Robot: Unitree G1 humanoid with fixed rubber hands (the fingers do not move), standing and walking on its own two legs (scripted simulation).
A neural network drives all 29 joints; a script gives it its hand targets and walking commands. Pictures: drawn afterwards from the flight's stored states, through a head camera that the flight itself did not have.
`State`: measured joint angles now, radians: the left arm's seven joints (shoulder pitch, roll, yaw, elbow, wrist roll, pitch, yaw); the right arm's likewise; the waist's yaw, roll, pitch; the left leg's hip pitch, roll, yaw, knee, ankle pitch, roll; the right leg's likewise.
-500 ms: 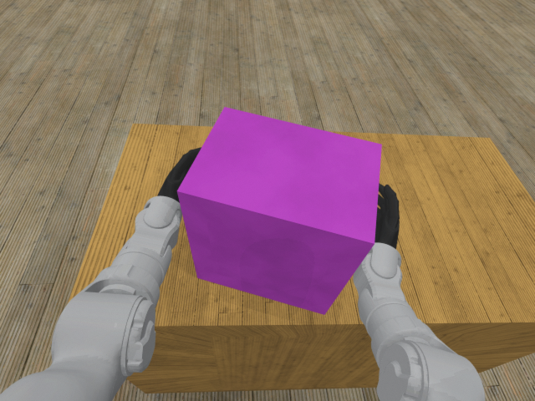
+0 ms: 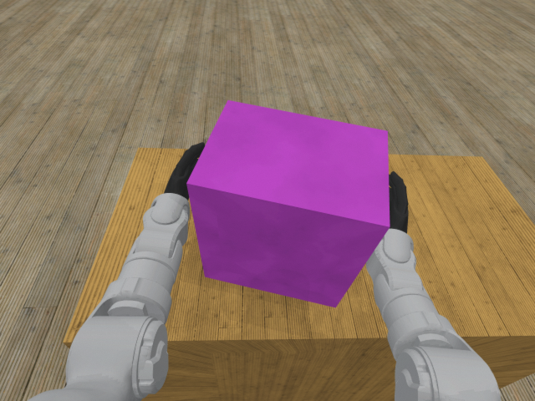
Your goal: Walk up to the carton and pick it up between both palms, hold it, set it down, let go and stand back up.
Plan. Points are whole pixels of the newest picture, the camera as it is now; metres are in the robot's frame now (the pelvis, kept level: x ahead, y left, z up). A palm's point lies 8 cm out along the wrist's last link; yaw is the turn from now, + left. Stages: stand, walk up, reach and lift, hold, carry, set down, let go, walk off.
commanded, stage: reach and lift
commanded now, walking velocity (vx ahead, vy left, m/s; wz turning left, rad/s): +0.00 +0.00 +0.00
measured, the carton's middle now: (286, 212) +0.40 -0.03 +0.07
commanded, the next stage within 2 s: none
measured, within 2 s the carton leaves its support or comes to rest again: neither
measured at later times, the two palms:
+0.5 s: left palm (149, 195) +0.36 +0.16 +0.16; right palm (392, 226) +0.33 -0.17 +0.13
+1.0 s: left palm (126, 205) +0.32 +0.18 +0.17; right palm (386, 199) +0.34 -0.15 +0.16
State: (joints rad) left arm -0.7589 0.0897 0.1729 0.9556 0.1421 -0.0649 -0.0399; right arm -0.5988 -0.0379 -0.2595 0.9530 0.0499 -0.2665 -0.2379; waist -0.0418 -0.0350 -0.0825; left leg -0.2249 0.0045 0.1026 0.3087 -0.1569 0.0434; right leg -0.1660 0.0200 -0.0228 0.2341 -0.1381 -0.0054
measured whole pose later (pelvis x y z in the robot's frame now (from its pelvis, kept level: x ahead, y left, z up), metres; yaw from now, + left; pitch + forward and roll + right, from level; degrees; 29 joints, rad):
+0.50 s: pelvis -0.03 +0.02 +0.00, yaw +2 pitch -7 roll -1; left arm -0.64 0.02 0.23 0.38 0.27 0.48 -0.09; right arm -0.57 -0.03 -0.20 0.69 0.08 0.09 -0.22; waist -0.08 -0.08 0.04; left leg -0.05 -0.02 0.08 0.33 -0.16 0.06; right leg 0.02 -0.01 -0.04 0.26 -0.15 0.02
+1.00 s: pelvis -0.05 -0.01 +0.00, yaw +3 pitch -6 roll -1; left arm -0.69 0.01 0.26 0.31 0.25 0.66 -0.03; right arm -0.75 -0.08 -0.23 0.82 0.06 0.20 -0.14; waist -0.02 -0.09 0.01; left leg -0.10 -0.01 0.06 0.32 -0.11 0.04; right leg -0.04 0.01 -0.07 0.28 -0.13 -0.01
